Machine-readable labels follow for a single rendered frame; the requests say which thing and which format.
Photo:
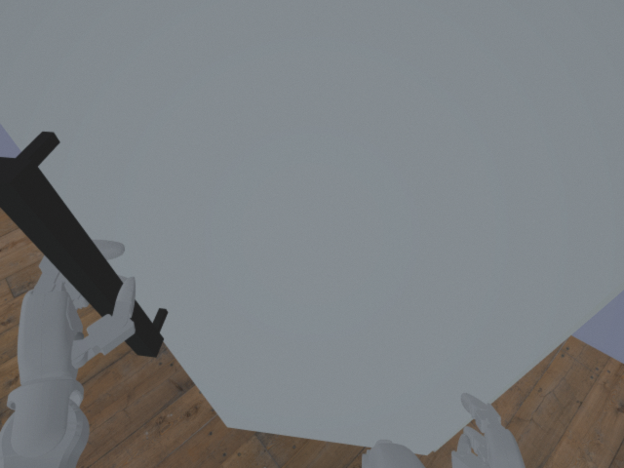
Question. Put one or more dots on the handle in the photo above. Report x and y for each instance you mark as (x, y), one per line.
(33, 204)

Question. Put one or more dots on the right robot hand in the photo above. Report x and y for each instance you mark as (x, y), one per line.
(496, 449)

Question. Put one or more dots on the left robot forearm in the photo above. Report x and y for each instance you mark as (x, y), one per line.
(47, 429)

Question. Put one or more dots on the right robot thigh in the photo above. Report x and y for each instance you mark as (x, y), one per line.
(390, 456)

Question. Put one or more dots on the left robot hand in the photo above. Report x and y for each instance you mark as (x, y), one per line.
(49, 322)

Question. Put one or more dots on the fridge door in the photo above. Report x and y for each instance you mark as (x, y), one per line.
(354, 211)

